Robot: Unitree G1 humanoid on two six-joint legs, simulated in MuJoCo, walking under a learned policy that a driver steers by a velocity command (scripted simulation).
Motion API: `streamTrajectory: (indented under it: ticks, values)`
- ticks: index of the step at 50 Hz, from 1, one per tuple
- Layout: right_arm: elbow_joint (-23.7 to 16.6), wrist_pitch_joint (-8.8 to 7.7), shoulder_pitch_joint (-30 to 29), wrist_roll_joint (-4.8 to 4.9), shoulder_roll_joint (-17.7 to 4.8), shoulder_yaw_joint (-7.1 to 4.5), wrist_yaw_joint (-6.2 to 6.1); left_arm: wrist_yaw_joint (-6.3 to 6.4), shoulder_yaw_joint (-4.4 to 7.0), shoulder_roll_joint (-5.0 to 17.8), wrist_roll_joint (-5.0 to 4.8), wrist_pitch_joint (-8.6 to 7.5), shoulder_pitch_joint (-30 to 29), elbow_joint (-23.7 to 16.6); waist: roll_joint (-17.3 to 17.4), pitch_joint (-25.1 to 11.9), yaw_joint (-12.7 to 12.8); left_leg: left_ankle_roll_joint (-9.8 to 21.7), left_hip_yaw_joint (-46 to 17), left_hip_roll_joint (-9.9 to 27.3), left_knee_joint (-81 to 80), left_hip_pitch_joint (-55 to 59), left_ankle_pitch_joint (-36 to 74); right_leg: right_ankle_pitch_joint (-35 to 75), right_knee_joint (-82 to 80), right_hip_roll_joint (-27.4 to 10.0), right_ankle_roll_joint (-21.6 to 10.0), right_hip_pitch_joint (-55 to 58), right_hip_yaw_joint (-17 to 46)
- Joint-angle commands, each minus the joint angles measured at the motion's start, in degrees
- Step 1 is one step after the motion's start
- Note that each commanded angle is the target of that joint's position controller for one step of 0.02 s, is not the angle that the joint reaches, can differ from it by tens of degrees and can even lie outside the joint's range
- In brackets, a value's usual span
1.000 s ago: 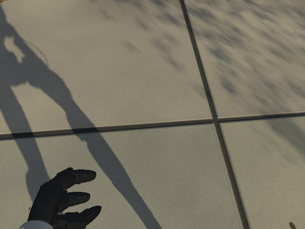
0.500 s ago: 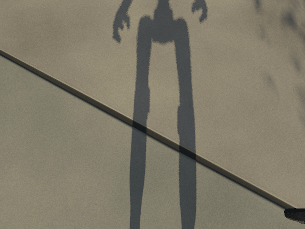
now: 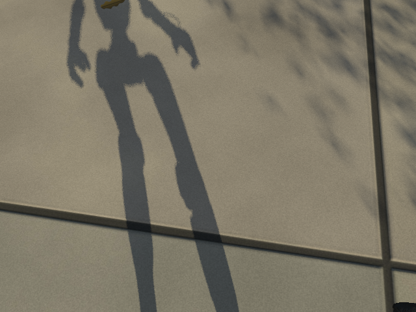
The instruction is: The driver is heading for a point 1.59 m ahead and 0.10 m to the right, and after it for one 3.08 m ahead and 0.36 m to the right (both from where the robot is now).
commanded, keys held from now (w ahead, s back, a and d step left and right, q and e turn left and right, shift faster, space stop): e+shift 0.26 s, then shift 0.02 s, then q+shift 0.68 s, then shift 0.04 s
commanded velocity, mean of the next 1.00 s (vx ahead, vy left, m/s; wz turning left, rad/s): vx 0.00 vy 0.00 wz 0.04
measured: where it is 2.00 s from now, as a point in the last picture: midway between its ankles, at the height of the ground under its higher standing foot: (284, 298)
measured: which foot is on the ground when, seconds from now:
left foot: up 0.00-0.40, down 0.42-0.78, up 0.80-1.00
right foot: down 0.00-0.46, up 0.48-0.76, down 0.78-1.00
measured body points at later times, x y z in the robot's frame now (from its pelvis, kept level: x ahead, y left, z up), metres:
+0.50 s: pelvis +0.06 +0.02 +0.00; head +0.08 +0.02 +0.45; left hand +0.32 +0.20 -0.08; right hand +0.12 -0.29 -0.10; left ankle +0.12 +0.13 -0.73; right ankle +0.01 -0.08 -0.73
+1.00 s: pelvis +0.05 -0.02 +0.01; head +0.09 -0.03 +0.46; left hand +0.16 +0.27 -0.07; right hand +0.23 -0.31 -0.09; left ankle +0.03 +0.13 -0.65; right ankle +0.04 -0.11 -0.73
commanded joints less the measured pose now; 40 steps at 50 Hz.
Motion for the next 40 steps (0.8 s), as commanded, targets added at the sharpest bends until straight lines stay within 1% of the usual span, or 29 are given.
streamTrajectory:
  ticks: [1, 3, 5, 7, 10, 13, 15, 17, 18, 19, 20, 21, 22, 23, 24, 25, 26, 27, 28, 30, 31, 33, 34, 35, 36, 37, 38, 39, 40]
  values:
    - [-4.40, -1.65, -2.86, -0.48, -5.07, -1.50, -0.33, 1.59, 2.51, 9.69, -1.37, -1.08, -4.92, -6.68, -7.20, -7.89, -2.57, -0.36, -5.53, -0.63, 4.51, -9.90, 6.00, 25.71, -13.81, -12.70, -8.49, 12.22, 20.74]
    - [-4.13, -2.09, -2.42, 0.04, -3.66, -1.06, 0.09, 2.31, 2.57, 9.50, -1.16, -0.73, -2.93, -7.32, -6.51, -10.15, -2.02, -1.04, -6.31, -1.95, 1.97, -9.59, 8.77, 28.56, -12.68, -11.48, -8.36, 15.21, 20.61]
    - [-4.31, -2.42, -3.48, 0.31, -2.89, -0.63, 0.23, 2.83, 2.92, 10.17, -1.40, -0.39, -1.41, -7.73, -6.74, -10.15, -1.33, -1.72, -7.13, -3.03, -3.45, -10.13, 9.71, 27.88, -12.09, -10.54, -8.15, 17.11, 21.98]
    - [-4.31, -2.67, -4.23, 0.53, -3.02, -0.54, 0.42, 3.17, 3.23, 10.81, -1.46, 0.13, -1.26, -8.50, -8.21, -9.51, -1.01, -2.40, -7.87, -3.91, -8.74, -9.50, 10.07, 24.46, -11.93, -9.74, -7.98, 17.05, 24.09]
    - [-3.91, -3.05, -4.63, 0.78, -3.59, -0.60, 0.97, 3.25, 3.59, 11.39, -1.39, 0.78, -2.28, -10.04, -9.87, -8.50, -0.77, -2.77, -8.74, -4.97, -14.86, -6.30, 10.15, 20.02, -11.58, -8.39, -7.55, 14.58, 27.25]
    - [-3.73, -3.72, -4.89, 0.93, -4.18, -0.70, 1.55, 3.08, 3.80, 11.71, -1.28, 1.32, -3.19, -11.38, -10.93, -8.32, -0.32, -2.55, -9.28, -5.84, -19.12, -2.70, 9.60, 21.17, -10.29, -7.43, -7.54, 12.86, 30.45]
    - [-2.68, -4.07, -2.66, 0.82, -5.06, -0.68, 2.09, 2.90, 3.29, 10.81, -0.82, 1.53, -4.60, -12.12, -11.73, -10.25, -0.21, -2.17, -8.48, -4.48, -20.83, -0.14, 9.74, 26.56, -7.90, -7.99, -7.41, 14.30, 29.39]
    - [-2.12, -4.26, -1.17, 0.63, -5.29, -0.32, 2.75, 2.56, 2.20, 8.98, -0.30, 1.54, -5.01, -12.32, -11.71, -11.98, 0.71, -1.34, -6.61, -2.64, -22.42, 4.71, 9.50, 33.56, -5.63, -8.70, -7.66, 13.87, 28.16]
    - [-2.13, -4.36, -0.75, 0.63, -4.98, -0.04, 3.14, 2.33, 1.49, 7.80, -0.17, 1.51, -5.20, -12.14, -11.25, -11.97, 0.79, -0.69, -5.65, -1.83, -24.25, 7.71, 9.97, 34.66, -5.24, -8.80, -7.83, 12.71, 27.85]
    - [-2.00, -4.53, 0.07, 0.53, -4.03, 0.38, 3.60, 2.08, 0.54, 6.05, -0.07, 1.39, -6.00, -11.91, -10.17, -11.57, -0.04, 0.22, -4.91, -0.99, -28.67, 12.36, 13.02, 32.84, -5.16, -8.21, -7.45, 10.51, 27.06]
    - [-1.61, -4.78, 1.16, 0.09, -2.11, 1.13, 4.16, 1.80, -0.74, 3.29, 0.18, 1.11, -6.66, -11.29, -8.69, -10.91, -1.51, 1.28, -5.01, -0.15, -37.71, 19.06, 21.42, 27.35, -5.84, -6.51, -5.71, 7.84, 25.40]
    - [-1.75, -4.76, 0.45, -0.66, -1.98, 1.56, 4.38, 1.44, -1.29, 1.64, 1.24, 0.52, -3.48, -9.66, -6.13, -10.50, -0.32, 2.72, -9.12, 1.64, -41.47, 23.84, 30.60, 17.57, -6.31, -3.65, -3.16, 6.79, 22.88]
    - [-3.08, -4.55, -1.37, -1.02, -5.99, 1.17, 4.13, 1.29, -0.95, 2.90, 2.82, -0.08, 0.73, -8.70, 1.88, -8.86, 3.46, 5.63, -16.69, 7.18, -40.88, 24.10, 41.61, 1.89, -1.45, 1.61, -0.37, 5.48, 16.93]
    - [-3.05, -4.30, -3.34, -1.06, -6.21, 1.54, 3.87, 1.21, -0.32, 4.56, 3.09, -0.44, 2.88, -8.76, 7.86, -6.30, 6.17, 12.38, -20.61, 10.95, -40.55, 19.55, 42.21, -6.90, -1.16, 3.98, 2.86, 5.69, 12.78]
    - [-3.22, -4.11, -3.47, -0.13, -6.38, 1.26, 3.94, 1.60, 0.03, 6.21, 2.77, -0.69, -0.70, -9.24, 9.95, -4.75, 4.07, 13.93, -24.12, 10.24, -41.75, 17.07, 34.31, -3.49, -2.79, 3.18, 4.29, 5.88, 10.72]
    - [-3.18, -3.76, -1.32, 0.64, -7.79, 0.66, 3.95, 2.03, 0.73, 7.80, 1.93, -0.77, -4.50, -9.58, 9.03, -4.48, 1.31, 13.08, -25.11, 8.73, -42.19, 17.65, 30.72, -2.76, -1.81, 3.77, 4.39, 4.87, 9.25]
    - [-2.98, -3.46, 0.97, 1.37, -10.13, -0.07, 3.77, 2.35, 1.08, 7.49, 1.42, -0.65, -6.51, -10.07, 8.63, -5.05, 0.16, 12.97, -27.13, 8.57, -41.76, 19.31, 29.25, -3.11, -0.20, 4.46, 4.49, 3.29, 7.58]
    - [-3.17, -3.26, 2.53, 1.82, -11.50, -0.62, 3.46, 2.40, 1.17, 6.65, 1.07, -0.51, -6.74, -10.43, 8.62, -5.25, -0.40, 13.78, -29.50, 9.32, -41.41, 21.17, 29.07, -5.13, 1.25, 5.12, 4.82, 0.89, 6.42]
    - [-3.11, -3.04, 4.20, 1.99, -12.18, -1.08, 3.02, 2.33, 1.10, 5.47, 0.66, -0.62, -7.06, -10.61, 8.99, -5.65, -1.08, 14.67, -31.76, 10.02, -41.46, 23.28, 29.25, -9.37, 3.24, 5.79, 5.12, -1.58, 5.94]
    - [-2.97, -2.69, 7.57, 1.95, -11.85, -1.67, 2.32, 2.18, 1.15, 4.14, 0.05, -1.12, -8.65, -10.97, 8.93, -7.08, -3.11, 15.94, -35.23, 10.99, -41.74, 28.32, 31.58, -16.70, 9.98, 6.17, 5.86, -7.22, 7.46]
    - [-3.19, -2.45, 7.63, 2.12, -11.78, -1.98, 1.96, 2.08, 1.34, 4.00, -0.23, -1.36, -8.40, -10.70, 7.93, -7.93, -3.06, 15.76, -35.35, 10.82, -41.37, 29.75, 32.89, -16.75, 12.21, 5.81, 6.33, -8.69, 8.38]
    - [-4.15, -1.25, 5.72, 2.85, -11.10, -2.44, 1.25, 1.76, 1.52, 3.40, -0.76, -1.81, -7.54, -9.84, 6.49, -9.15, -2.27, 13.75, -33.59, 8.68, -40.85, 29.56, 32.57, -13.60, 9.50, 5.33, 6.93, -7.88, 8.64]
    - [-4.76, -0.43, 4.63, 3.06, -10.75, -2.62, 1.02, 1.54, 1.49, 2.88, -1.03, -2.04, -7.23, -9.45, 6.59, -9.48, -2.07, 12.77, -32.91, 7.38, -40.87, 28.24, 31.35, -11.50, 6.31, 5.57, 7.03, -5.87, 8.13]
    - [-5.37, 0.33, 3.74, 3.05, -10.64, -2.81, 0.92, 1.25, 1.47, 2.43, -1.21, -2.24, -6.63, -8.96, 7.16, -9.77, -1.90, 12.08, -32.41, 6.15, -40.88, 26.28, 30.47, -9.20, 3.02, 6.17, 7.00, -2.98, 7.29]
    - [-5.91, 0.91, 3.13, 3.00, -10.63, -2.97, 0.92, 0.93, 1.56, 2.30, -1.32, -2.41, -5.60, -8.40, 7.92, -10.07, -1.63, 11.58, -32.41, 5.23, -40.86, 24.34, 29.33, -6.79, -0.67, 6.65, 6.80, 0.15, 6.65]
    - [-6.43, 1.26, 2.29, 3.21, -10.55, -3.02, 0.95, 0.66, 1.80, 2.46, -1.31, -2.53, -3.93, -7.64, 8.36, -10.27, -0.80, 10.85, -32.41, 4.28, -40.43, 22.24, 27.21, -3.04, -5.65, 6.83, 6.44, 3.74, 6.09]
    - [-7.06, 1.41, 0.92, 3.71, -10.19, -2.87, 0.92, 0.59, 2.20, 2.91, -1.24, -2.57, -1.44, -6.52, 8.40, -10.32, 0.77, 9.36, -31.75, 2.69, -39.42, 18.98, 23.10, 3.36, -12.88, 6.32, 5.84, 8.92, 5.23]
    - [-7.32, 1.33, 1.68, 3.80, -8.62, -2.32, 0.85, 0.86, 2.98, 4.99, -1.06, -2.36, 0.04, -5.82, 6.89, -10.42, 0.84, 6.75, -29.65, -0.06, -36.73, 12.56, 14.54, 7.53, -17.11, 1.96, 4.34, 16.09, 7.34]
    - [-7.19, 1.27, 5.65, 3.09, -4.49, -1.21, 1.08, 1.31, 3.76, 9.95, 0.41, -1.81, -1.05, -6.96, -6.96, -10.75, -1.92, 3.25, -20.57, -7.60, -23.67, 2.18, -1.99, 5.37, -19.75, -11.90, -1.77, 21.78, 22.32]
